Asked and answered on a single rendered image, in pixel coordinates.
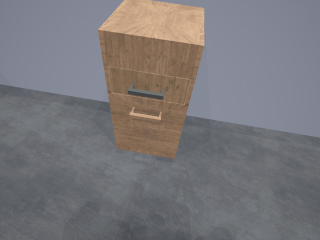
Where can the handle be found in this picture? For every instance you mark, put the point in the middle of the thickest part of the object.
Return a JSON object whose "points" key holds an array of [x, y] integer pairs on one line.
{"points": [[145, 117], [144, 93]]}

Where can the drawer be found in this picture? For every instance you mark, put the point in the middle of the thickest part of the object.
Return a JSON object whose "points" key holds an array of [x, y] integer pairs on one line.
{"points": [[175, 88]]}

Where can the cabinet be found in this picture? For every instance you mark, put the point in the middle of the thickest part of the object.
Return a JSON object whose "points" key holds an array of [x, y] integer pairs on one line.
{"points": [[156, 37]]}

